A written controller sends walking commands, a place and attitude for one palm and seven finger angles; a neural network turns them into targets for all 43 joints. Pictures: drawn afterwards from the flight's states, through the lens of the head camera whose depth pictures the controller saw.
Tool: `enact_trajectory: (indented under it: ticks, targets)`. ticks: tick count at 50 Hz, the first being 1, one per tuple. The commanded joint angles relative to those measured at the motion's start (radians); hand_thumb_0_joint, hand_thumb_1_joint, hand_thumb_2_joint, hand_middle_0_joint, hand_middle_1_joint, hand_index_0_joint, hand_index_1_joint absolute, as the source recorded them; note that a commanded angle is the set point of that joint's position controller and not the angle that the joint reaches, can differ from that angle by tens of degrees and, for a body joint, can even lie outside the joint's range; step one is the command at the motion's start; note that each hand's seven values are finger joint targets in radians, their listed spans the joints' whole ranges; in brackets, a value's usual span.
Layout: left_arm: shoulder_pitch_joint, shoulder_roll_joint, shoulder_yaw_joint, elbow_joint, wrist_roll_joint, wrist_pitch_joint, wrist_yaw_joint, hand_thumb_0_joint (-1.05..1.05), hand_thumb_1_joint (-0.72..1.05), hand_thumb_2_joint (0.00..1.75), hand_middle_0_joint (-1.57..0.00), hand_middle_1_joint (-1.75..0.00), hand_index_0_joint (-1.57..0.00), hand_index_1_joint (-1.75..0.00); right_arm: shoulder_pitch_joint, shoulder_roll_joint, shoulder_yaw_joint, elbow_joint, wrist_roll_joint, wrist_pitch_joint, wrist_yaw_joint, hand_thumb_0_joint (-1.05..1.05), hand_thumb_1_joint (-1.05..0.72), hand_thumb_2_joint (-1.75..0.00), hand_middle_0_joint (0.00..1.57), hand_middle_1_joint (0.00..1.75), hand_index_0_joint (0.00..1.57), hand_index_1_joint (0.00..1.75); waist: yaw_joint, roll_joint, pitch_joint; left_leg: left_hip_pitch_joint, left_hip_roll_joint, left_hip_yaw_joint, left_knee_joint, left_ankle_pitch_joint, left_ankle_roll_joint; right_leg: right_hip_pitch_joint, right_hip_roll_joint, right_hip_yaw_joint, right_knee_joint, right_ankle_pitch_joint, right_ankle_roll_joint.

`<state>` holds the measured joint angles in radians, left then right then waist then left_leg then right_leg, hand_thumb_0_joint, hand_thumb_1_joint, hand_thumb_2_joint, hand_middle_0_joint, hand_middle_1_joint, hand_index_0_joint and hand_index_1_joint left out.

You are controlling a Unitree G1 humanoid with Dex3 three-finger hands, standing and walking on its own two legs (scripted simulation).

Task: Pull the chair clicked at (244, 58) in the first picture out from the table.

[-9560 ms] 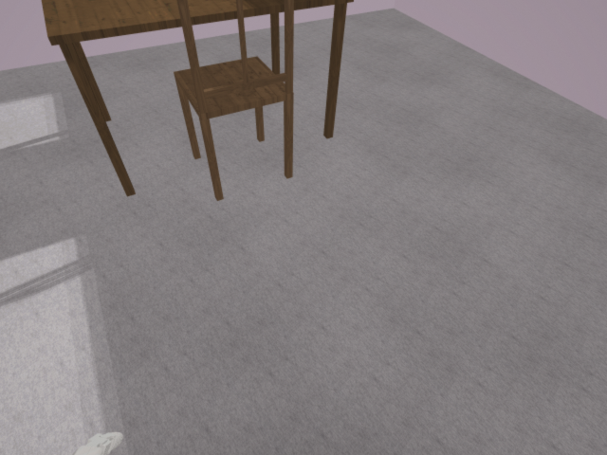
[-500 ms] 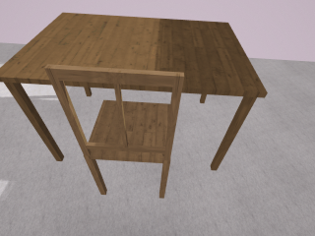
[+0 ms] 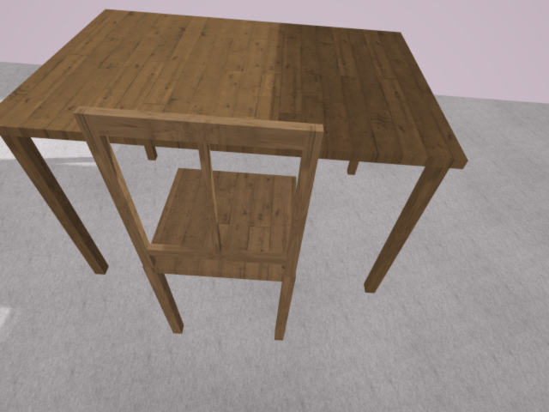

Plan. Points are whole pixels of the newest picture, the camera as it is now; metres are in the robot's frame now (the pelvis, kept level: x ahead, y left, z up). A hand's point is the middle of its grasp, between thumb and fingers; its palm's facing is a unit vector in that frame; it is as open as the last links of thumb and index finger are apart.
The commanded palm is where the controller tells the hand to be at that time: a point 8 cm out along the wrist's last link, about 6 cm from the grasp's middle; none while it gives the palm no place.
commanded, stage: shuffle to correct the standing spot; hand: left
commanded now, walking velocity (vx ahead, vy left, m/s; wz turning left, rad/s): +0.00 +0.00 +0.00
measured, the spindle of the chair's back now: (211, 205) +0.51 +0.16 -0.05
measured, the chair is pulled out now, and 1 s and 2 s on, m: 0.00 0.00 0.00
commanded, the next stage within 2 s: come to a stop and stand still in 0.34 s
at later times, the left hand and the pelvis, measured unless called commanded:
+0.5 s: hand out of the picture +0.00 +0.15 -0.19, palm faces +0.05 -0.99 -0.14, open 7.4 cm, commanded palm none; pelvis +0.07 -0.01 -0.01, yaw +0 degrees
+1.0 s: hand out of the picture +0.12 +0.18 -0.18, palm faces +0.03 -0.97 -0.22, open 7.4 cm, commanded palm none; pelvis +0.07 +0.00 -0.01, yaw +0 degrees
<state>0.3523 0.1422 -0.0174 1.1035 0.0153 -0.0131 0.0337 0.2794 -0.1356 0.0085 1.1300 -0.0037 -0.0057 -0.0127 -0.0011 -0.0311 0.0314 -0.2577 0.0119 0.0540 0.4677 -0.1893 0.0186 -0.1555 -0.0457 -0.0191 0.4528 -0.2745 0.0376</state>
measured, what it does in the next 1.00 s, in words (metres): steps on the spot: right foot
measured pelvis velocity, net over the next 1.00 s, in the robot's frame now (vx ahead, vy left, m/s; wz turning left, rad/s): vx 0.07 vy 0.00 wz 0.00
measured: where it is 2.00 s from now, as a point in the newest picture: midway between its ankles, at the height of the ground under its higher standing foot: outside the picture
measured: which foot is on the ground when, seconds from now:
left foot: down 0.00-1.00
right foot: down 0.00-0.50, up 0.52-0.62, down 0.64-1.00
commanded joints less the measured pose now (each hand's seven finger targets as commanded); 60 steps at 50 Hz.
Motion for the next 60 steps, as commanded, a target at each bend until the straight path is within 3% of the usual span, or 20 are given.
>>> enact_trajectory:
  ticks: [1, 10, 17, 20, 23, 24, 25, 26, 29, 32, 34, 38, 41, 43, 45, 47, 48, 51, 54, 60]
  targets:
    - [0.089, 0.087, 0.019, -0.021, -0.001, -0.013, 0.009, 0.00, 0.90, 0.90, -0.20, -0.30, -0.20, -0.30, 0.038, -0.105, -0.022, -0.030, 0.002, -0.018, -0.004, 0.00, -0.90, -0.90, 0.20, 0.30, 0.20, 0.30, 0.005, 0.047, 0.041, 0.035, 0.074, -0.095, -0.120, -0.017, 0.007, -0.084, -0.055, 0.041, -0.095, 0.045, -0.045]
    - [0.112, 0.074, 0.031, -0.019, 0.014, -0.005, -0.010, 0.00, 0.90, 0.90, -0.20, -0.30, -0.20, -0.30, 0.050, -0.144, -0.044, -0.028, -0.012, -0.005, -0.001, 0.00, -0.90, -0.90, 0.20, 0.30, 0.20, 0.30, 0.007, 0.105, 0.095, -0.036, 0.118, -0.172, -0.209, -0.433, 0.045, -0.138, -0.008, -0.025, -0.019, -0.215, -0.058]
    - [0.167, 0.109, 0.049, -0.005, 0.005, -0.023, -0.011, 0.00, 0.90, 0.90, -0.20, -0.30, -0.20, -0.30, 0.026, -0.070, -0.032, -0.062, -0.009, -0.027, 0.001, 0.00, -0.90, -0.90, 0.20, 0.30, 0.20, 0.30, 0.024, -0.105, 0.113, -0.131, 0.009, -0.001, 0.061, -0.163, 0.026, -0.042, -0.100, 0.125, -0.126, -0.125, -0.121]
    - [0.187, 0.127, 0.061, 0.003, 0.005, -0.027, -0.005, 0.00, 0.90, 0.90, -0.20, -0.30, -0.20, -0.30, 0.006, -0.065, -0.030, -0.077, -0.014, -0.040, 0.002, 0.00, -0.90, -0.90, 0.20, 0.30, 0.20, 0.30, 0.021, -0.129, 0.075, -0.138, -0.002, 0.061, 0.154, -0.121, 0.023, 0.014, -0.155, 0.151, -0.093, 0.116, -0.155]
    - [0.132, 0.090, 0.052, -0.012, 0.006, -0.027, -0.008, 0.00, 0.90, 0.90, -0.20, -0.30, -0.20, -0.30, 0.136, -0.109, -0.035, -0.022, -0.011, -0.056, -0.008, 0.00, -0.90, -0.90, 0.20, 0.30, 0.20, 0.30, -0.043, 0.074, 0.014, 0.139, 0.072, -0.042, 0.038, 0.255, 0.054, -0.108, -0.036, -0.022, 0.169, 0.316, -0.098]
    - [0.110, 0.062, 0.045, -0.024, 0.004, -0.032, -0.005, 0.00, 0.90, 0.90, -0.20, -0.30, -0.20, -0.30, 0.232, -0.153, -0.042, 0.017, -0.015, -0.057, -0.022, 0.00, -0.90, -0.90, 0.20, 0.30, 0.20, 0.30, -0.067, 0.209, -0.051, 0.287, 0.181, -0.172, 0.034, 0.605, 0.111, -0.207, 0.016, -0.089, 0.326, 0.226, -0.061]
    - [0.058, 0.047, 0.037, -0.048, -0.001, -0.034, 0.003, 0.00, 0.90, 0.90, -0.20, -0.30, -0.20, -0.30, 0.286, -0.164, -0.040, 0.040, -0.014, -0.055, -0.034, 0.00, -0.90, -0.90, 0.20, 0.30, 0.20, 0.30, -0.082, 0.326, -0.039, 0.379, 0.278, -0.268, -0.003, 1.007, 0.182, -0.342, 0.047, -0.085, 0.447, -0.195, -0.048]
    - [0.031, 0.054, 0.039, -0.055, -0.005, -0.025, 0.009, 0.00, 0.90, 0.90, -0.20, -0.30, -0.20, -0.30, 0.263, -0.150, -0.025, 0.045, -0.015, -0.046, -0.041, 0.00, -0.90, -0.90, 0.20, 0.30, 0.20, 0.30, -0.065, 0.314, -0.007, 0.365, 0.305, -0.260, -0.005, 1.146, 0.211, -0.369, 0.014, -0.028, 0.466, -0.356, -0.056]
    - [0.072, 0.030, 0.043, -0.036, -0.011, -0.019, 0.008, 0.00, 0.90, 0.90, -0.20, -0.30, -0.20, -0.30, 0.076, -0.125, -0.014, -0.012, -0.010, -0.034, -0.045, 0.00, -0.90, -0.90, 0.20, 0.30, 0.20, 0.30, 0.020, 0.172, 0.056, 0.156, 0.210, -0.124, 0.011, 0.915, 0.118, -0.145, -0.021, -0.034, 0.102, -0.094, -0.043]
    - [0.163, 0.127, 0.054, -0.009, -0.004, -0.027, 0.013, 0.00, 0.90, 0.90, -0.20, -0.30, -0.20, -0.30, 0.046, -0.087, -0.024, -0.059, 0.012, -0.019, -0.038, 0.00, -0.90, -0.90, 0.20, 0.30, 0.20, 0.30, 0.028, -0.090, -0.036, -0.023, 0.055, -0.020, 0.068, 0.118, -0.014, 0.106, -0.167, 0.105, 0.029, 0.852, -0.077]
    - [0.087, 0.149, 0.054, -0.039, -0.005, -0.017, 0.006, 0.00, 0.90, 0.90, -0.20, -0.30, -0.20, -0.30, 0.069, -0.065, -0.040, -0.049, 0.010, -0.008, -0.034, 0.00, -0.90, -0.90, 0.20, 0.30, 0.20, 0.30, -0.001, -0.047, -0.009, 0.000, 0.015, -0.009, 0.070, -0.049, -0.021, 0.034, -0.231, 0.105, 0.050, 0.923, -0.152]
    - [0.061, 0.152, 0.066, -0.057, 0.001, -0.007, 0.023, 0.00, 0.90, 0.90, -0.20, -0.30, -0.20, -0.30, 0.040, -0.056, -0.046, -0.064, 0.003, 0.011, -0.035, 0.00, -0.90, -0.90, 0.20, 0.30, 0.20, 0.30, 0.029, -0.182, -0.019, -0.078, 0.012, 0.014, 0.162, -0.204, -0.030, 0.111, -0.245, 0.120, 0.073, 1.116, -0.190]
    - [-0.009, 0.162, 0.074, -0.093, 0.003, 0.008, 0.025, 0.00, 0.90, 0.90, -0.20, -0.30, -0.20, -0.30, 0.045, -0.063, -0.051, -0.073, 0.005, 0.014, -0.032, 0.00, -0.90, -0.90, 0.20, 0.30, 0.20, 0.30, 0.007, -0.147, -0.057, -0.012, 0.024, 0.004, 0.036, -0.075, -0.028, 0.080, -0.230, 0.111, 0.107, 0.934, -0.195]
    - [-0.048, 0.134, 0.070, -0.132, -0.006, 0.017, 0.019, 0.00, 0.90, 0.90, -0.20, -0.30, -0.20, -0.30, 0.068, -0.106, -0.056, -0.070, -0.007, 0.004, -0.029, 0.00, -0.90, -0.90, 0.20, 0.30, 0.20, 0.30, -0.005, 0.051, -0.089, 0.174, 0.117, -0.062, -0.026, 0.431, 0.004, -0.074, -0.101, 0.021, 0.161, 0.518, -0.102]
    - [-0.081, 0.088, 0.059, -0.136, -0.004, 0.026, 0.021, 0.00, 0.90, 0.90, -0.20, -0.30, -0.20, -0.30, 0.017, -0.125, -0.052, -0.079, -0.011, -0.003, -0.026, 0.00, -0.90, -0.90, 0.20, 0.30, 0.20, 0.30, 0.006, 0.255, -0.034, 0.101, 0.230, -0.165, -0.116, 0.631, 0.110, -0.093, -0.007, -0.029, 0.246, -0.082, -0.041]
    - [-0.055, 0.090, 0.058, -0.127, -0.004, 0.034, 0.016, 0.00, 0.90, 0.90, -0.20, -0.30, -0.20, -0.30, -0.038, -0.123, -0.046, -0.104, -0.013, -0.006, -0.028, 0.00, -0.90, -0.90, 0.20, 0.30, 0.20, 0.30, 0.030, 0.190, -0.003, 0.050, 0.236, -0.160, -0.128, 0.554, 0.147, -0.081, -0.012, 0.001, 0.254, -0.178, -0.049]
    - [0.022, 0.142, 0.048, -0.081, -0.005, 0.015, 0.039, 0.00, 0.90, 0.90, -0.20, -0.30, -0.20, -0.30, -0.110, -0.224, -0.070, -0.169, 0.006, -0.008, -0.020, 0.00, -0.90, -0.90, 0.20, 0.30, 0.20, 0.30, 0.049, 0.215, -0.015, 0.095, 0.229, -0.102, 0.135, 0.716, 0.068, -0.160, -0.066, 0.057, 0.062, -0.007, -0.065]
    - [-0.087, 0.190, 0.047, -0.144, 0.001, -0.014, 0.022, 0.00, 0.90, 0.90, -0.20, -0.30, -0.20, -0.30, 0.012, -0.094, -0.045, -0.200, -0.004, -0.004, -0.006, 0.00, -0.90, -0.90, 0.20, 0.30, 0.20, 0.30, -0.036, 0.059, -0.091, 0.062, 0.066, -0.034, 0.075, 0.028, -0.005, -0.106, -0.143, 0.145, 0.029, 0.259, -0.134]
    - [-0.102, 0.155, 0.044, -0.159, 0.003, 0.006, 0.013, 0.00, 0.90, 0.90, -0.20, -0.30, -0.20, -0.30, 0.005, -0.151, -0.046, -0.211, -0.012, -0.009, 0.000, 0.00, -0.90, -0.90, 0.20, 0.30, 0.20, 0.30, -0.016, 0.112, -0.040, 0.027, 0.127, -0.109, -0.031, 0.060, 0.028, -0.116, -0.020, 0.033, 0.081, 0.016, -0.078]
    - [-0.079, 0.147, 0.032, -0.145, 0.005, 0.014, -0.002, 0.00, 0.90, 0.90, -0.20, -0.30, -0.20, -0.30, -0.020, -0.163, -0.039, -0.223, -0.016, -0.004, 0.003, 0.00, -0.90, -0.90, 0.20, 0.30, 0.20, 0.30, 0.001, 0.032, 0.118, -0.083, 0.093, -0.120, -0.165, -0.292, 0.026, -0.171, -0.023, 0.068, -0.011, -0.134, -0.073]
